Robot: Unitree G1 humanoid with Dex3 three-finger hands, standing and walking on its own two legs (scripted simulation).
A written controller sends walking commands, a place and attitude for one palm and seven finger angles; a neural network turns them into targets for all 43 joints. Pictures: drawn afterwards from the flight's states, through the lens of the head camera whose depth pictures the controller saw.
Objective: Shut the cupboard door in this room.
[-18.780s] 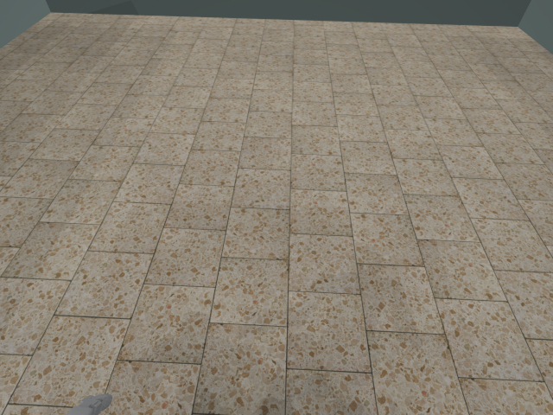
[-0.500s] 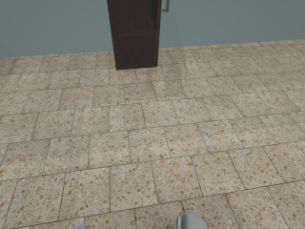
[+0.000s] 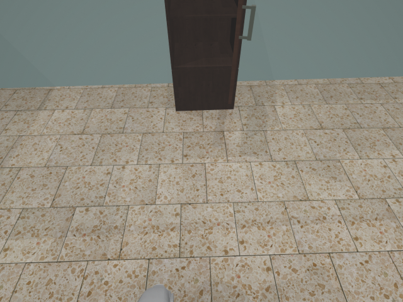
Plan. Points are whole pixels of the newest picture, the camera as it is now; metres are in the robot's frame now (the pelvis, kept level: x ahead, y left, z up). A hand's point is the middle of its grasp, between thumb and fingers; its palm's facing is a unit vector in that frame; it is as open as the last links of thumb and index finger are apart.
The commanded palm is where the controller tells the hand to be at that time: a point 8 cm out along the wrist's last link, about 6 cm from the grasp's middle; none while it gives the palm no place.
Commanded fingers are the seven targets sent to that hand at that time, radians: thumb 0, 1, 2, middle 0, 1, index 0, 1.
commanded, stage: turn or walk to find it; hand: left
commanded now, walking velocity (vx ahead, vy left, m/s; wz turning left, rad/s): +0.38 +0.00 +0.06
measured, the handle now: (247, 23) +1.23 -0.12 +0.04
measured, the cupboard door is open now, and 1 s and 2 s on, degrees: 77 77 77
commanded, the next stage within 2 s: stand and wait in 1.04 s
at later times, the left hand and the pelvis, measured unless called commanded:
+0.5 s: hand (132, 233) +0.31 +0.21 -0.16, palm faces +0.00 -0.98 -0.22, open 7.4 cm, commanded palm none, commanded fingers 0.00 0.90 0.90 -0.20 -0.30 -0.20 -0.30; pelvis +0.21 +0.02 +0.00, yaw -2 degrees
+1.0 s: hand (159, 215) +0.38 +0.16 -0.18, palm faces +0.13 -0.98 -0.18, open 7.3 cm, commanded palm none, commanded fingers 0.00 0.90 0.90 -0.20 -0.30 -0.20 -0.30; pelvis +0.44 -0.01 -0.01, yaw +2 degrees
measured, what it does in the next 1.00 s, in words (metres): walks ahead: left foot, then right foot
